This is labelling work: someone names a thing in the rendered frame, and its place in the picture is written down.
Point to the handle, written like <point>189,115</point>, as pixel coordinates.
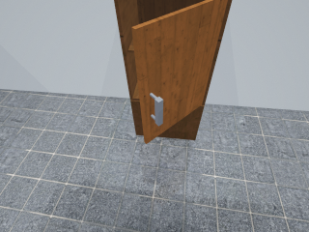
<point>158,109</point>

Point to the cupboard door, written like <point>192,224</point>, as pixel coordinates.
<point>173,57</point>

